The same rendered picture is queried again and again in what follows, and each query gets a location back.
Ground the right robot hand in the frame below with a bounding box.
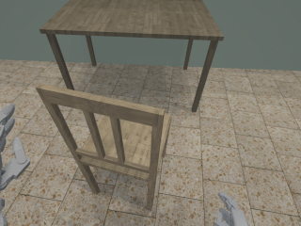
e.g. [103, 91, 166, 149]
[214, 191, 249, 226]

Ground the chair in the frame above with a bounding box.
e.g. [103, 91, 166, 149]
[35, 83, 172, 211]

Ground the table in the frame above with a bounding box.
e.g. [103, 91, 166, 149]
[40, 0, 224, 112]

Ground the left robot hand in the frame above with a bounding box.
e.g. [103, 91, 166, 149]
[0, 103, 31, 194]

